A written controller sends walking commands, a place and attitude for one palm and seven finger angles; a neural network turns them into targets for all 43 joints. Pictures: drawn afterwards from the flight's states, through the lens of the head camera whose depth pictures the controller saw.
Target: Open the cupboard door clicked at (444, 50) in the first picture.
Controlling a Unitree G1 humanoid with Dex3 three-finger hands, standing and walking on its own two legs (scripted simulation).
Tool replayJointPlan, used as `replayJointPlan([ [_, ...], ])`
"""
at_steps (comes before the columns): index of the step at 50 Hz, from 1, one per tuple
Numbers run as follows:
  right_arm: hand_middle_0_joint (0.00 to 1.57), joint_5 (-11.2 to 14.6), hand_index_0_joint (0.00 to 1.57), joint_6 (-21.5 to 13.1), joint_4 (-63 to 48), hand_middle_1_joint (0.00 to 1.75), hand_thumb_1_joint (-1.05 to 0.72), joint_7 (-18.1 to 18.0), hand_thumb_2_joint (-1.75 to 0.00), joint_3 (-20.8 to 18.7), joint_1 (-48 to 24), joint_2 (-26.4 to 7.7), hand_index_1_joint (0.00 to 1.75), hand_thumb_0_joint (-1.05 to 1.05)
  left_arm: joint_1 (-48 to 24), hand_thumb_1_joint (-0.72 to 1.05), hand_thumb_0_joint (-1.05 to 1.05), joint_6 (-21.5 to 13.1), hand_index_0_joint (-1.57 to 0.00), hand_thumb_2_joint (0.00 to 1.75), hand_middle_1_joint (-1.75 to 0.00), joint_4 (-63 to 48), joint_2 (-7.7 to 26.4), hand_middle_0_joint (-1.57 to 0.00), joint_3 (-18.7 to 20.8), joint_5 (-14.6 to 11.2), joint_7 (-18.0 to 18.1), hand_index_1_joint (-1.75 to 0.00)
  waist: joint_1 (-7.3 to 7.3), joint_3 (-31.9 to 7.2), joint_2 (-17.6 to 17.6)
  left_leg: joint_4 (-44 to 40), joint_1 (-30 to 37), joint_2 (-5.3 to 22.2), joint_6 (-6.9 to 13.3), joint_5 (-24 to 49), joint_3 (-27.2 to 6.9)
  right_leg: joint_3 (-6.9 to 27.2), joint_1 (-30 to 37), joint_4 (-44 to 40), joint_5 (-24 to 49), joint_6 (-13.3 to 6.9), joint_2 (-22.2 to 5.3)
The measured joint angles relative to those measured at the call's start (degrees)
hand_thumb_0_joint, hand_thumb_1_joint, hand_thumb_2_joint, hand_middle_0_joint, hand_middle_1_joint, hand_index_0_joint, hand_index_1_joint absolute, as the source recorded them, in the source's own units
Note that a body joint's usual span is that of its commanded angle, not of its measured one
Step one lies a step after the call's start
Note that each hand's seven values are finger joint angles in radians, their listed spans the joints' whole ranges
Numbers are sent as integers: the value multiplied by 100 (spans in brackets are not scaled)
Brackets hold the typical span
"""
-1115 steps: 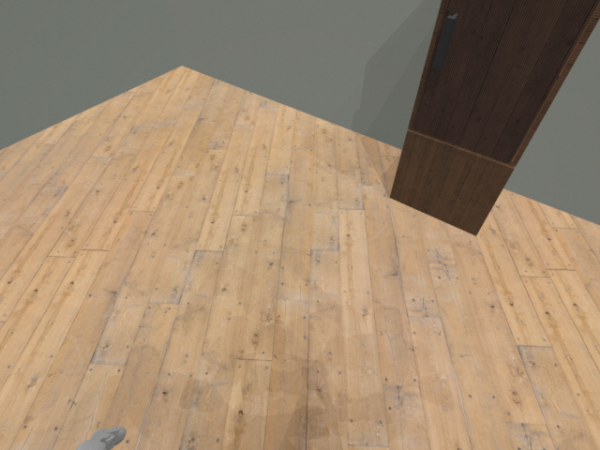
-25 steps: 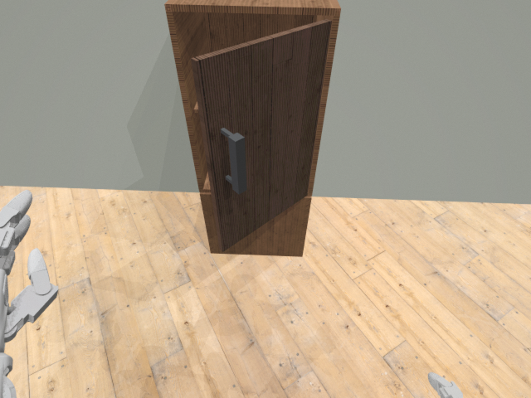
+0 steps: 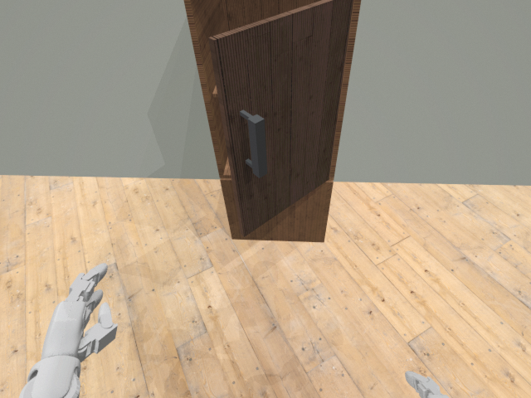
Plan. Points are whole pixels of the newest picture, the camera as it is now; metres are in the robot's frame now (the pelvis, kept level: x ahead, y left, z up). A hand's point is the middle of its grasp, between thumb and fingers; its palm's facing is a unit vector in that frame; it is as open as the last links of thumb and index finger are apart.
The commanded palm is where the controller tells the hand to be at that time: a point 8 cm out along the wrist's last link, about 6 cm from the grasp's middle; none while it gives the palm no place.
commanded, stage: let the arm hang, fingers relaxed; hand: left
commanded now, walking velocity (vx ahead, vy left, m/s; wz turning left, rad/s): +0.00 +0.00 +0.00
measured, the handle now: (252, 144) +0.65 +0.05 +0.02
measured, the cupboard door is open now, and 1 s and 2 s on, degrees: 44 44 44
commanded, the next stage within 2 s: look to check the result in 0.98 s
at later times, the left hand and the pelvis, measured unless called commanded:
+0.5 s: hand out of the picture +0.02 +0.20 -0.15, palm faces +0.00 -0.96 -0.27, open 7.3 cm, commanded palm none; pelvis -0.01 -0.01 +0.01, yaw +0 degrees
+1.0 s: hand out of the picture +0.07 +0.22 -0.14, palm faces -0.02 -0.96 -0.29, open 7.4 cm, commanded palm none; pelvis +0.01 +0.00 +0.02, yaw -1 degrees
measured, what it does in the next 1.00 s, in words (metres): steps on the spot: right foot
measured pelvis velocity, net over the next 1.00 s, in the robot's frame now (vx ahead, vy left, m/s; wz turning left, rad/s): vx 0.01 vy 0.00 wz -0.01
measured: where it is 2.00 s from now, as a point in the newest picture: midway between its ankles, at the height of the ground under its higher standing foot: outside the picture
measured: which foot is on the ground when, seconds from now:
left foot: down 0.00-1.00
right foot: up 0.00-0.10, down 0.12-1.00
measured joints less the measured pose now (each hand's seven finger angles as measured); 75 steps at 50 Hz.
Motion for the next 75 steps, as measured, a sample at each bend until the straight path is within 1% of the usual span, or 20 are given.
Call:
replayJointPlan([
  [2, 20, -45, 21, 114, 132, 30, -91, 18, -90, 56, -4, 66, 30, 1, -206, 90, 1, 298, -20, 90, -30, 1139, -215, -19, -356, 15, -86, -30, -15, 67, -121, -144, 89, -47, -24, 83, 29, 104, 71, -209, -70, 36, -41],
  [3, 20, -44, 21, 163, 191, 30, -91, 32, -90, 94, -2, 113, 30, 1, -247, 90, 1, 365, -20, 90, -30, 1606, -307, -19, -516, 7, -123, -30, 2, 129, -219, -181, 136, -51, -55, 104, 66, 102, 198, -568, 84, 41, -55],
  [4, 20, -24, 21, 213, 247, 30, -91, 48, -90, 128, 4, 162, 30, 1, -242, 91, 1, 383, -20, 90, -30, 2006, -387, -19, -669, -4, -159, -30, 29, 195, -333, -172, 169, -49, -96, 97, 113, 90, 389, -1081, 449, 36, -63],
  [5, 20, 14, 21, 261, 293, 30, -91, 65, -90, 151, 25, 228, 30, 1, -180, 91, 1, 361, -20, 90, -30, 2324, -426, -19, -817, -14, -193, -30, 61, 237, -513, -111, 167, -84, -142, 58, 193, 167, 607, -1670, 951, 0, -94],
  [6, 20, 60, 21, 312, 356, 30, -91, 75, -90, 151, 25, 273, 30, 1, -126, 91, 1, 312, -20, 90, -30, 2658, -487, -19, -948, -14, -216, -30, 96, 291, -641, 0, 137, -94, -186, -7, 259, 255, 679, -1923, 1262, -64, -102],
  [7, 20, 94, 21, 373, 458, 30, -91, 74, -90, 123, 4, 271, 30, 1, -116, 91, 2, 299, -20, 90, -30, 3046, -614, -19, -1077, -17, -238, -30, 84, 394, -605, 92, 150, -39, -197, -94, 209, 220, 694, -1859, 1287, -92, -34],
  [8, 20, 117, 21, 425, 554, 30, -91, 77, -90, 82, 31, 263, 30, 1, -94, 92, 1, 292, -20, 90, -30, 3350, -735, -20, -1121, -74, -233, -30, 40, 457, -540, 101, 174, 0, -172, -189, 111, 130, 750, -1861, 1248, -105, 18],
  [9, 20, 126, 21, 466, 655, 30, -91, 73, -90, 43, 97, 264, 30, 1, -95, 96, -1, 243, -21, 89, -30, 3519, -780, -20, -1025, -134, -170, -30, 32, 482, -486, 73, 179, 33, -155, -170, 4, 29, 813, -1942, 1230, -116, 55],
  [11, 20, 129, 20, 543, 910, 30, -91, 59, -90, 20, 194, 268, 30, 1, -124, 99, -3, 184, -21, 89, -30, 3823, -683, -21, -1008, -111, -153, -30, 83, 527, -428, -64, 230, 101, -131, 40, -119, -85, 951, -2184, 1301, -130, 129],
  [12, 20, 123, 20, 570, 1035, 30, -91, 49, -90, 13, 227, 281, 30, 1, -139, 100, -4, 170, -21, 89, -30, 3976, -620, -21, -995, -97, -156, -30, 98, 551, -429, -139, 266, 127, -165, 118, -149, -112, 1014, -2304, 1361, -135, 153],
  [14, 20, 115, 20, 592, 1258, 30, -91, 26, -90, 5, 290, 303, 30, 1, -176, 99, -3, 169, -21, 89, -30, 4288, -510, -21, -981, -94, -149, -30, 117, 578, -441, -313, 351, 150, -250, 198, -169, -130, 1124, -2531, 1484, -131, 169],
  [15, 20, 109, 20, 595, 1352, 30, -91, 16, -90, 1, 324, 304, 30, 1, -194, 98, -3, 178, -21, 89, -30, 4436, -473, -20, -979, -99, -148, -30, 126, 578, -426, -398, 384, 157, -260, 235, -170, -131, 1172, -2649, 1547, -124, 174],
  [22, 20, 121, 20, 551, 1811, 30, -91, -8, -90, -15, 391, 305, 30, 1, -312, 93, 0, 147, -21, 90, -30, 5165, -324, -20, -948, -117, -142, -30, 173, 599, -301, -872, 600, 110, -181, 476, -101, -68, 1402, -3186, 1841, -55, 119],
  [33, 20, 137, 20, 451, 2078, 30, -91, 1, -90, -36, 97, 289, 30, 1, -616, 91, 1, 64, -20, 90, -30, 5609, -273, -20, -931, -103, -139, -30, 198, 542, -252, -1164, 822, -24, -80, 588, -10, 16, 1555, -3353, 1892, 35, -20],
  [42, 20, 142, 20, 391, 2104, 30, -91, 11, -90, -63, -231, 127, 30, 1, -856, 90, 1, 2, -20, 90, -30, 5663, -260, -20, -943, -87, -159, -30, 210, 532, -287, -1285, 933, -67, -48, 600, 22, 46, 1639, -3428, 1888, 78, -67],
  [59, 20, 152, 20, 361, 2162, 30, -91, 28, -90, -49, -583, -239, 30, 1, -1140, 90, 1, -49, -21, 90, -30, 5727, 15, -20, -958, -95, -185, -30, 209, 599, -307, -1544, 1149, -45, -81, 623, -12, 8, 1864, -3689, 1905, 63, -52],
  [75, 20, 161, 21, 367, 2188, 30, -91, 54, -90, -12, -707, -356, 30, 1, -1267, 90, 1, -77, -21, 90, -30, 5736, 150, -20, -994, -106, -188, -30, 194, 582, -299, -1720, 1316, 4, -125, 620, -30, -14, 2039, -3883, 1913, 24, -7],
])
